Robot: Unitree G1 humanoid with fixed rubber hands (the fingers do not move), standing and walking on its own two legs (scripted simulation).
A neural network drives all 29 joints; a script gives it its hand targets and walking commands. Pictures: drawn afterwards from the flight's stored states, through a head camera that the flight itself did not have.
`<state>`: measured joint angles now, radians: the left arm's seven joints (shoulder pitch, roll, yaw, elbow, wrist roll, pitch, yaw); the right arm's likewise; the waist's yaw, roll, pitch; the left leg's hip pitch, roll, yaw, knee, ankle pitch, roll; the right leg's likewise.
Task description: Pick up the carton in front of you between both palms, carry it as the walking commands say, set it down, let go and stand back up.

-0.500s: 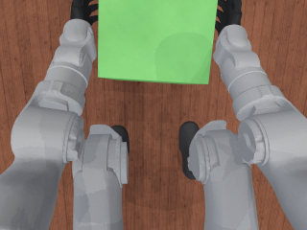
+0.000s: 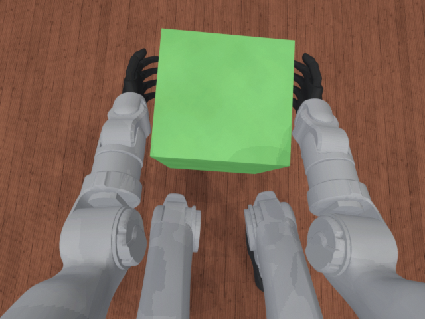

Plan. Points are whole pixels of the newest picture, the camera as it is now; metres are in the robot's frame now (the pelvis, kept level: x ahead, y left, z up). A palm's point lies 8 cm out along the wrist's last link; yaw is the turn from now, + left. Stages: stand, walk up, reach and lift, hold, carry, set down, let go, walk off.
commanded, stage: reach and lift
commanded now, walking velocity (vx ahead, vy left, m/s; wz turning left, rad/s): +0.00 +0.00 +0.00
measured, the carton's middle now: (218, 118) +0.48 +0.00 -0.14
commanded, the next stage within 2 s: none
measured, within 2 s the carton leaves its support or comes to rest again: neither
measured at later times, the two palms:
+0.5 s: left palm (100, 70) +0.47 +0.15 +0.08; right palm (361, 72) +0.46 -0.15 +0.08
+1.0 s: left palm out of the picture +0.43 +0.15 +0.24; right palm out of the picture +0.43 -0.15 +0.24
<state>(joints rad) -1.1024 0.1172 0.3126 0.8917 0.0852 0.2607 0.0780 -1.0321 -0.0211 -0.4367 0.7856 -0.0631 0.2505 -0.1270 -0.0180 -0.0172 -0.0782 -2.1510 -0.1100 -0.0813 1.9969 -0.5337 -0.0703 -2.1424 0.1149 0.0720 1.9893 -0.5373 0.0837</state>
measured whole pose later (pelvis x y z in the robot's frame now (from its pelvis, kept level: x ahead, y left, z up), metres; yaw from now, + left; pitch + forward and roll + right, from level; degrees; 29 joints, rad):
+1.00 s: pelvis +0.09 +0.00 +0.28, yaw +1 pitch +22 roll +0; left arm -0.42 -0.09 0.30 0.63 0.16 0.27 0.06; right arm -0.42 0.12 -0.34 0.60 -0.16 0.27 -0.06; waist -0.01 0.00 -0.21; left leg -0.96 -0.09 -0.14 1.01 -0.42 -0.03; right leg -0.96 0.09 0.13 1.00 -0.42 0.03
